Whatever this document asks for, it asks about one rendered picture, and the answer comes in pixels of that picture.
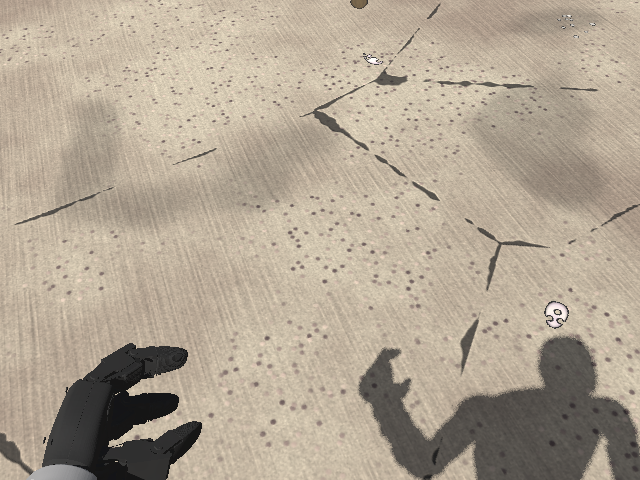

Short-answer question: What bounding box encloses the left robot hand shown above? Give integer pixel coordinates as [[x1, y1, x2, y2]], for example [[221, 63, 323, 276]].
[[42, 343, 202, 480]]

